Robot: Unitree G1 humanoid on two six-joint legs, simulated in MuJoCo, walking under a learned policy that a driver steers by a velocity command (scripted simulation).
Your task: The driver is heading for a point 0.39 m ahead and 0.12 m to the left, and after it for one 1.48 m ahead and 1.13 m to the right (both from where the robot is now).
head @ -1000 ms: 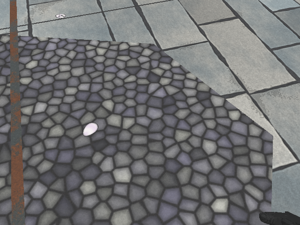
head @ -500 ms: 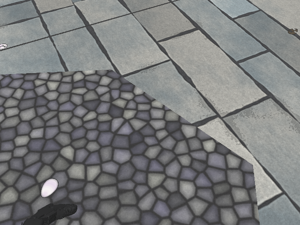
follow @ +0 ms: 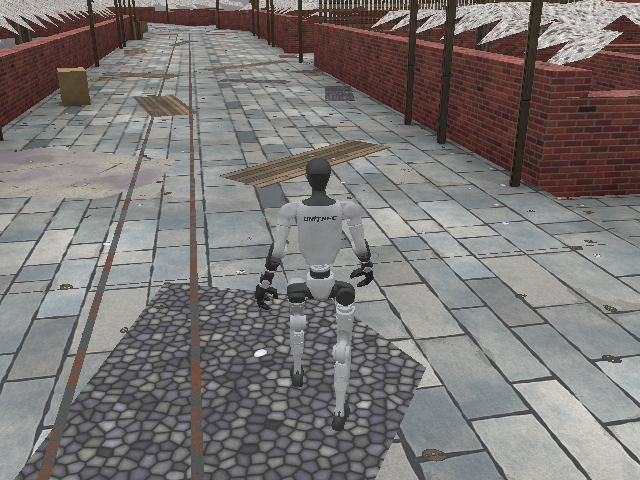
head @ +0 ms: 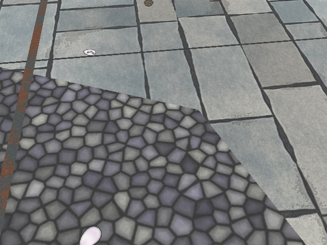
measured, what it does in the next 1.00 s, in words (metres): walks ahead: left foot, then right foot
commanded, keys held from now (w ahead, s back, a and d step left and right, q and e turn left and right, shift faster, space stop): w+q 0.28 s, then w+e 0.72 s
